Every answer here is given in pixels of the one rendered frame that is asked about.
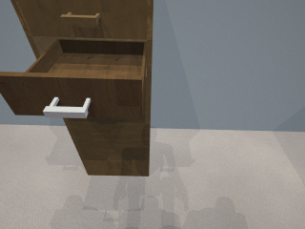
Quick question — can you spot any cabinet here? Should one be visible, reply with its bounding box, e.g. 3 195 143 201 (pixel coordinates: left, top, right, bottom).
10 0 153 177

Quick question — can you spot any handle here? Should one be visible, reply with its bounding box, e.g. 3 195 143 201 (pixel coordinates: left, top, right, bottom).
60 14 99 26
43 97 91 118

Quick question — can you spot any drawer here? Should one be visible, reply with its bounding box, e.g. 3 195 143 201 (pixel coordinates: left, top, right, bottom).
0 38 147 118

